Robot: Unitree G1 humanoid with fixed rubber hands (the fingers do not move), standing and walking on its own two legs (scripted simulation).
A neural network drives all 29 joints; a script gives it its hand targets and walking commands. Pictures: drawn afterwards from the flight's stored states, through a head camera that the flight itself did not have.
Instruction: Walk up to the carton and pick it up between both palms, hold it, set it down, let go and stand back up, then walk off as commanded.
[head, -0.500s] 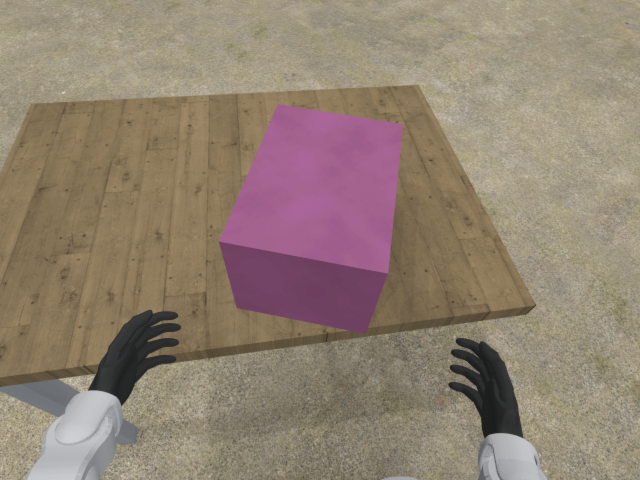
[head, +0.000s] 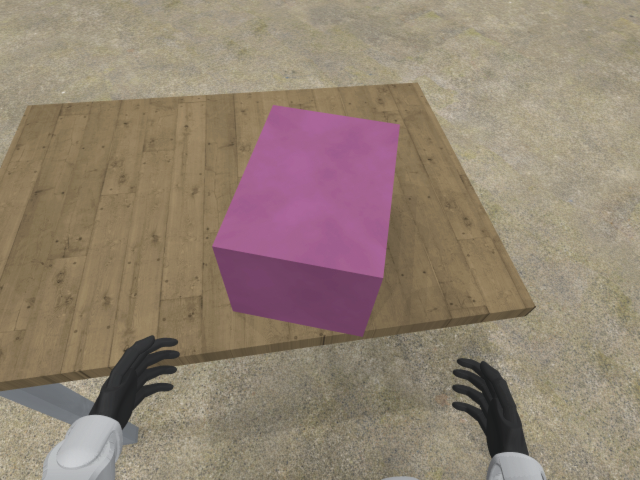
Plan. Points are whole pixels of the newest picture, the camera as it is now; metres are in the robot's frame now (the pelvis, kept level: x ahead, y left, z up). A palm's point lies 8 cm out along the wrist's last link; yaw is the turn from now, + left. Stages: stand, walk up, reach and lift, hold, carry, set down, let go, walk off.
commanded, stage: set down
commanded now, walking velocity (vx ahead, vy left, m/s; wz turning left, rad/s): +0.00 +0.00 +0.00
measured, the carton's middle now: (316, 217) +0.47 -0.01 +0.00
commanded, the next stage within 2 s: let go in 0.76 s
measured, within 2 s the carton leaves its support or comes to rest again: neither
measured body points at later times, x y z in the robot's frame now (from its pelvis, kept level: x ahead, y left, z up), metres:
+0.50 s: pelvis +0.00 -0.01 +0.00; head +0.04 -0.01 +0.45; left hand +0.23 +0.23 -0.02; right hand +0.17 -0.22 -0.06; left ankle +0.02 +0.09 -0.74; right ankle +0.02 -0.15 -0.74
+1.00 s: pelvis +0.00 -0.02 +0.00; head +0.01 -0.03 +0.45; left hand +0.23 +0.22 -0.02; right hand +0.16 -0.25 -0.08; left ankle +0.02 +0.09 -0.74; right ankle +0.02 -0.15 -0.74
